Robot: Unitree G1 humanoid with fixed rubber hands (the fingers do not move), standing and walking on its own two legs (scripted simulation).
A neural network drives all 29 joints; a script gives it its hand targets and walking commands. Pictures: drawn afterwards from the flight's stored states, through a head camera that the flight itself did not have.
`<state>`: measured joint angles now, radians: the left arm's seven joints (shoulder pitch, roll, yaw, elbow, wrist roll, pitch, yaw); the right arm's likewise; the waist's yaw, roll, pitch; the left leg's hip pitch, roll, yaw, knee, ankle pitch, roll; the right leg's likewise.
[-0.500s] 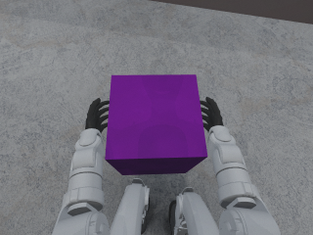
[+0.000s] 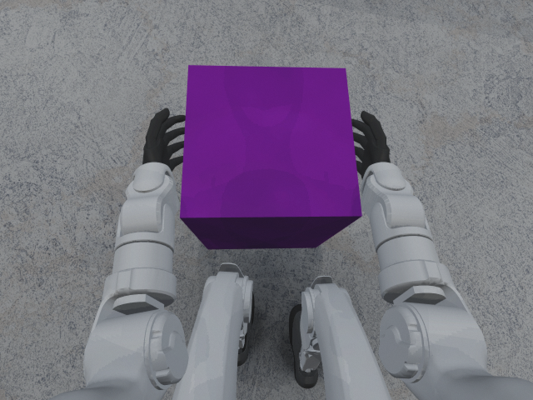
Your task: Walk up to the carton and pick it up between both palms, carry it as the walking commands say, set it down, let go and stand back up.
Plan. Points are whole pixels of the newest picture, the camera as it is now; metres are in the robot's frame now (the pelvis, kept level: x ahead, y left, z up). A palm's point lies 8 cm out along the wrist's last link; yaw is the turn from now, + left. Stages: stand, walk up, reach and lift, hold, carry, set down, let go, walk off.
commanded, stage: set down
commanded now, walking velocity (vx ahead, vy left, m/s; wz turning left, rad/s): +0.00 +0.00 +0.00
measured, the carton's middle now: (264, 174) +0.46 +0.05 -0.16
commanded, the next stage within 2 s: none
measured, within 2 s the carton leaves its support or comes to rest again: neither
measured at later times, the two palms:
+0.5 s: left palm (174, 169) +0.46 +0.21 -0.17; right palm (349, 166) +0.49 -0.10 -0.17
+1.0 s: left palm (183, 167) +0.49 +0.22 -0.25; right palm (336, 168) +0.51 -0.10 -0.25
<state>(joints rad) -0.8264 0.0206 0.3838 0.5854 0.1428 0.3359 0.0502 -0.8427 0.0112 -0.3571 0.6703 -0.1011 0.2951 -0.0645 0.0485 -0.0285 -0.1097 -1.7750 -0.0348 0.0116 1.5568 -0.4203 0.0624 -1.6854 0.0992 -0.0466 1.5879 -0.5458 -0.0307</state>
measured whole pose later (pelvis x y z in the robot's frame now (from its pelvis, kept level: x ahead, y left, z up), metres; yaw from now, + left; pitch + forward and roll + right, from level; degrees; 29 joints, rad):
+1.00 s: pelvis -0.05 -0.01 -0.13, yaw +0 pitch +25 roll -3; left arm -1.43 0.26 0.33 0.78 0.04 0.36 0.09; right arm -1.40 -0.18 -0.32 0.78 -0.01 0.33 -0.13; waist 0.08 -0.05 0.52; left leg -2.00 -0.02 0.04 2.00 -0.43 0.07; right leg -1.91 0.12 -0.07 2.06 -0.59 -0.02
